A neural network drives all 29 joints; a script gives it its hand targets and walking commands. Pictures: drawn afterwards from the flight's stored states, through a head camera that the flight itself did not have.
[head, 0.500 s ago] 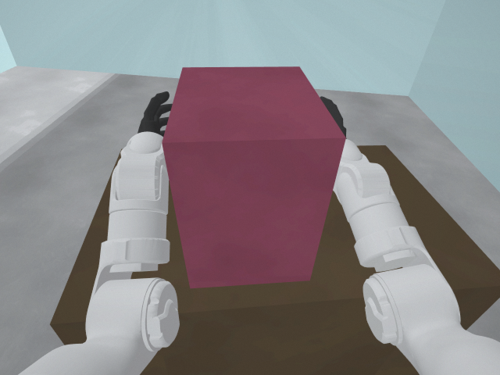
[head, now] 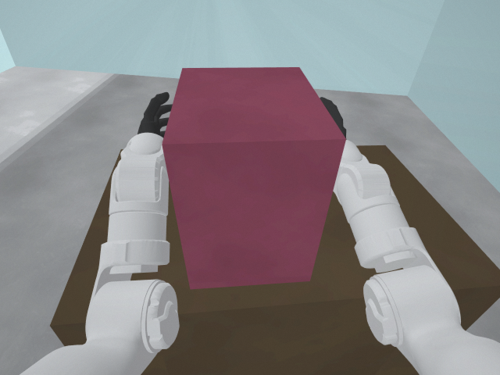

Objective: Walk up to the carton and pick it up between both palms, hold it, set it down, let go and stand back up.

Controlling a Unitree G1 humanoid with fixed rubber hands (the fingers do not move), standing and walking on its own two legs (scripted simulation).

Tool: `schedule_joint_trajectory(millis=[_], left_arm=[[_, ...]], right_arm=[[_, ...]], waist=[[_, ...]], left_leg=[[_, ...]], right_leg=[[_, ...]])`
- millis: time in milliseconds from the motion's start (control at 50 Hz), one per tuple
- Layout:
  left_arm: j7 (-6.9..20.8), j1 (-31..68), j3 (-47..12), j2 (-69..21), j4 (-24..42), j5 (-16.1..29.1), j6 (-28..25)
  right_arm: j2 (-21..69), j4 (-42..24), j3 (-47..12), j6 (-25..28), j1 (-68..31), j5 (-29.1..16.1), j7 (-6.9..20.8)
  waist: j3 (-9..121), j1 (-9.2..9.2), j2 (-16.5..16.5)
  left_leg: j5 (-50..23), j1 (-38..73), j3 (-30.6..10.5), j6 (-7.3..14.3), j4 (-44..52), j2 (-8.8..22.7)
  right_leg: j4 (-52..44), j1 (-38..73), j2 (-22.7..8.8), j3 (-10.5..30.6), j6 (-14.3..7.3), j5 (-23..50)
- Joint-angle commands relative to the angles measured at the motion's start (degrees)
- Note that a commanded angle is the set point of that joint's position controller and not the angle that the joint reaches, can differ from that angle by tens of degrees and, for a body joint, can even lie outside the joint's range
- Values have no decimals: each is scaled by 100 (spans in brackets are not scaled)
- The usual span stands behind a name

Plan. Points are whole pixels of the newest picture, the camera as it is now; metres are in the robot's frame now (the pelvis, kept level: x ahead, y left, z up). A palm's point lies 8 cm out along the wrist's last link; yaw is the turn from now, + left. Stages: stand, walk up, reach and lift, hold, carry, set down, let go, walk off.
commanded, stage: hold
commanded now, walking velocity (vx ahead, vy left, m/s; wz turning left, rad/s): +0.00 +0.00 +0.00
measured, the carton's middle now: (246, 175) +0.34 +0.00 +0.20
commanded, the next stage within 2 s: none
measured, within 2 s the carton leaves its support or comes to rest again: neither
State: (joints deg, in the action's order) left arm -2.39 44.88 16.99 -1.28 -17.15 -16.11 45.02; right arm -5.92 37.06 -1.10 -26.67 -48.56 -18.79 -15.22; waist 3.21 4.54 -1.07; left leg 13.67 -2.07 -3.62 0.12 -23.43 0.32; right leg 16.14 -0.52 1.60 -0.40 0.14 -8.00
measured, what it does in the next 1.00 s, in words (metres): stands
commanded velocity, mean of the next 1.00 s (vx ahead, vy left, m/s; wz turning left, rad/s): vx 0.00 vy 0.00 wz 0.00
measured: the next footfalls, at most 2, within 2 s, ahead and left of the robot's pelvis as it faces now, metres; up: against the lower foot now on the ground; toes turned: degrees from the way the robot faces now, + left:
none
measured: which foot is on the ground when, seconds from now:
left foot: down 0.00-1.00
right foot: down 0.00-1.00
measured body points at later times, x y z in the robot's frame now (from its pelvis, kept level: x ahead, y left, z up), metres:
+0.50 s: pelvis +0.00 +0.00 +0.00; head -0.08 +0.02 +0.44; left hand +0.38 +0.14 +0.25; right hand +0.38 -0.14 +0.25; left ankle +0.00 +0.11 -0.75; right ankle +0.02 -0.12 -0.75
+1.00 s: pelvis +0.00 +0.00 +0.00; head -0.08 +0.02 +0.44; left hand +0.38 +0.14 +0.24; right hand +0.38 -0.14 +0.24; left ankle +0.00 +0.11 -0.75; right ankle +0.02 -0.12 -0.75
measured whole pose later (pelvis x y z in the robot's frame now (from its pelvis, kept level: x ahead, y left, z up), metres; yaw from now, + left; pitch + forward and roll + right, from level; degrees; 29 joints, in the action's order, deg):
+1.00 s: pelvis +0.00 +0.00 +0.00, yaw +0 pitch -8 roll -2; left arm -2.4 44.3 16.7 -1.4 -16.3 -16.2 45.2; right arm -6.0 36.3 -1.5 -26.9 -48.0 -18.9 -15.0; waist 3.0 4.7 -1.1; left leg 13.7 -1.8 -3.8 0.1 -23.4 0.3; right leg 15.9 -0.2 1.7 -0.3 0.1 -8.0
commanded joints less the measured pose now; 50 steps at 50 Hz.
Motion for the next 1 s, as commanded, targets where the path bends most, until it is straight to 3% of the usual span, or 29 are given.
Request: schedule_joint_trajectory(millis=[0, 240, 260, 280, 340, 420, 660, 800, 820, 980], left_arm=[[787, 4341, -2587, -3837, 629, 894, -432], [793, 4323, -2590, -3828, 638, 886, -423], [773, 4613, -2893, -3963, 1230, 1186, -523], [741, 4607, -2801, -3819, 1001, 1112, -513], [790, 4425, -2482, -3744, 562, 875, -411], [832, 4312, -2457, -3768, 463, 845, -379], [822, 4401, -2588, -3805, 690, 923, -406], [799, 4403, -2612, -3813, 700, 944, -412], [802, 4075, -2416, -3714, 361, 689, -333], [785, 4304, -2659, -3850, 717, 920, -435]], right_arm=[[4228, -2054, -1780, 224, -5214, -651, 521], [4236, -2082, -1793, 219, -5209, -651, 514], [4529, -2725, -2009, 310, -5483, -836, 504], [4393, -2409, -1936, 203, -5313, -823, 473], [4267, -1943, -1721, 111, -5164, -651, 501], [4239, -1997, -1731, 158, -5278, -679, 507], [4205, -2025, -1720, 142, -5147, -720, 491], [4280, -2206, -1796, 165, -5293, -721, 496], [4008, -1798, -1698, 109, -4977, -622, 497], [4266, -2205, -1856, 226, -5216, -675, 503]], waist=[[1984, 57, 311], [1975, 55, 296], [2671, 42, 263], [2298, 122, 288], [1700, 45, 226], [1866, 9, 285], [1933, 123, 349], [2041, 68, 297], [1603, 52, 409], [2039, 67, 290]], left_leg=[[-1902, 227, 187, -256, 323, -278], [-1893, 232, 188, -248, 324, -283], [-2300, 349, 155, -243, 193, -286], [-2287, 361, 130, -251, 191, -302], [-1596, 120, 177, -173, 447, -257], [-1712, 130, 196, -189, 413, -266], [-1936, 238, 160, -270, 358, -256], [-1889, 195, 163, -228, 348, -272], [-1750, 189, 209, -265, 415, -259], [-1972, 273, 177, -250, 294, -293]], right_leg=[[-82, 673, 315, -142, 198, 1108], [-83, 680, 310, -137, 207, 1138], [12, 899, 314, -136, 247, 1526], [-28, 807, 295, -101, 258, 1550], [-180, 551, 264, -126, 212, 798], [-160, 689, 268, -97, 181, 934], [-121, 710, 290, -122, 192, 1106], [-113, 723, 279, -119, 208, 1111], [-134, 617, 303, -106, 162, 992], [-67, 688, 311, -135, 221, 1264]])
